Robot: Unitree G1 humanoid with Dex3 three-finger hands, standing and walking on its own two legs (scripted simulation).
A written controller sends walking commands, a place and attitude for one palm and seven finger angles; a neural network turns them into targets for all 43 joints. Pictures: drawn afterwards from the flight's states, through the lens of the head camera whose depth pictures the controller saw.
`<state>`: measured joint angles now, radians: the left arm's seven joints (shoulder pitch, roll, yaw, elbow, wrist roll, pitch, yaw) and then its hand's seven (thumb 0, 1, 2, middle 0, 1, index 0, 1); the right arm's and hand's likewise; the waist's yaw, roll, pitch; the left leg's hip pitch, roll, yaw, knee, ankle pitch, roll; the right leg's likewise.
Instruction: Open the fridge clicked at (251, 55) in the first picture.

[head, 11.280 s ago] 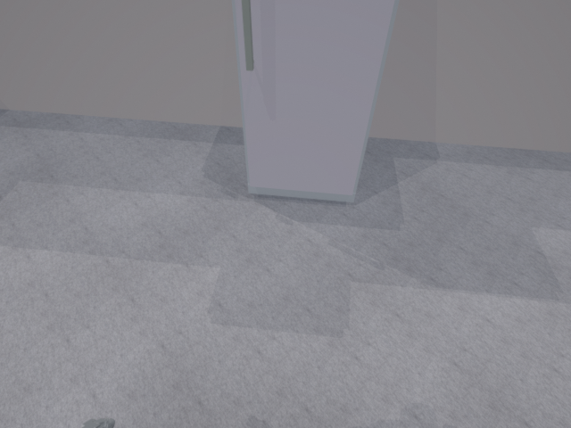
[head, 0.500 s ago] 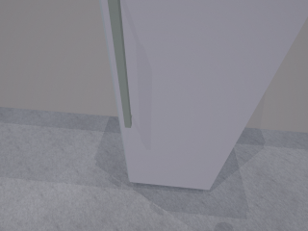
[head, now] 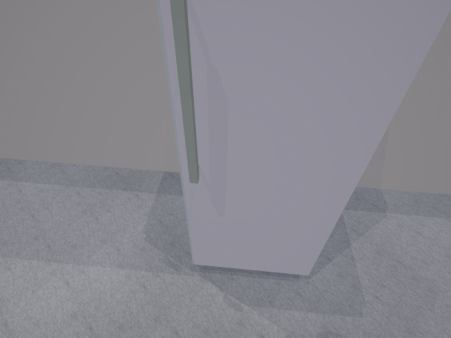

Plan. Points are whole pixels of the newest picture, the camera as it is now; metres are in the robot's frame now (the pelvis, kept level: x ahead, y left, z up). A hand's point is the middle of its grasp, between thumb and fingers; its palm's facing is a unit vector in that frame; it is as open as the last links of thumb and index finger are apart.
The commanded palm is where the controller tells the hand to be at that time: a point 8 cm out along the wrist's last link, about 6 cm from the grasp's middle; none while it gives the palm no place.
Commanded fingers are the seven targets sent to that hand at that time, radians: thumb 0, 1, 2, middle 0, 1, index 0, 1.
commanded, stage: look again from close up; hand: left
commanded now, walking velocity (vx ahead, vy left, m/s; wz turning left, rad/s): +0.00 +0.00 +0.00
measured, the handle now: (190, 105) +0.55 +0.12 +0.15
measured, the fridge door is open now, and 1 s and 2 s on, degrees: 0 0 0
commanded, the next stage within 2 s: none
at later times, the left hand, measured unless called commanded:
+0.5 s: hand out of the picture +0.03 +0.20 -0.17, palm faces -0.01 -0.97 -0.23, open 7.4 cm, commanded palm none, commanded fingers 0.00 0.90 0.90 -0.20 -0.30 -0.20 -0.30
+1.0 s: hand out of the picture +0.02 +0.18 -0.17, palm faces +0.01 -0.98 -0.20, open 7.4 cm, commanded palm none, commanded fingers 0.00 0.90 0.90 -0.20 -0.30 -0.20 -0.30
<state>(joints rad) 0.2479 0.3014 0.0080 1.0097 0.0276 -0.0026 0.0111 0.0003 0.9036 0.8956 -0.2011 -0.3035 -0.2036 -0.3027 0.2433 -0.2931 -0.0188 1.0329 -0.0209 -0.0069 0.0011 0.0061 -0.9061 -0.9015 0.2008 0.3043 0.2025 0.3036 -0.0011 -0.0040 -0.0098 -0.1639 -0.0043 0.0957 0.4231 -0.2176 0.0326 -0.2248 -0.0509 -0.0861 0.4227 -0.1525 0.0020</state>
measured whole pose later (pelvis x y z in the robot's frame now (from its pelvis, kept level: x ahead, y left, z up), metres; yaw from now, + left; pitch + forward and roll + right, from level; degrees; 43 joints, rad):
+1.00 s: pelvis +0.02 +0.00 +0.00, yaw +0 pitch -2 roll +0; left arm 0.30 0.18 -0.01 1.10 0.02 -0.01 0.03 0.00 0.90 0.90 -0.20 -0.30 -0.20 -0.30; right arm 0.26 -0.17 0.00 1.13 -0.01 -0.01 -0.01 0.00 -0.91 -0.90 0.20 0.30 0.20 0.30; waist 0.00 -0.01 0.03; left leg -0.12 0.00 0.09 0.38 -0.22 0.03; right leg -0.18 -0.05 -0.09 0.38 -0.16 0.01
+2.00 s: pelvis +0.02 +0.00 +0.00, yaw -1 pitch -2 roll +0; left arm 0.33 0.13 0.00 1.10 0.02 -0.01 0.04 0.00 0.91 0.90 -0.20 -0.30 -0.20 -0.30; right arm 0.32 -0.12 -0.01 1.13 -0.01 -0.01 -0.03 0.00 -0.91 -0.90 0.20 0.30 0.20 0.30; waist 0.00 -0.01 0.02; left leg -0.14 0.00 0.11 0.40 -0.24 0.03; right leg -0.21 -0.04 -0.07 0.40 -0.17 0.00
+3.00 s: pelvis +0.05 -0.01 +0.01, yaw +0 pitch -1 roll +0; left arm 0.25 0.20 0.00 1.11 0.02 -0.02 0.02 0.00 0.90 0.90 -0.20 -0.30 -0.20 -0.30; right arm 0.23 -0.21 0.00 1.14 -0.01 -0.02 -0.02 0.00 -0.91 -0.90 0.20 0.30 0.20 0.30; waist 0.00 0.00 0.03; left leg -0.08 0.01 0.09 0.33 -0.24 0.01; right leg -0.15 -0.02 -0.09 0.35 -0.18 -0.01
